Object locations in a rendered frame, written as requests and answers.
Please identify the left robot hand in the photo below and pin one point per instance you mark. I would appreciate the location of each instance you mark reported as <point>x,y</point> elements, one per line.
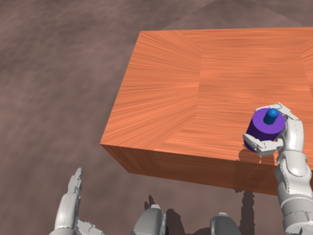
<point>67,215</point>

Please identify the bottle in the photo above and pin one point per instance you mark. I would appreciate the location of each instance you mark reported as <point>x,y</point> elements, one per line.
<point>266,124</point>

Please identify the right robot arm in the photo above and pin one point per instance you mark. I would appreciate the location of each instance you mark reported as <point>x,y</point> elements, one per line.
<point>294,192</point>

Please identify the right robot hand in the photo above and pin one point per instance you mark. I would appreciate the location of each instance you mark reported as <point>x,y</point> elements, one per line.
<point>290,138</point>

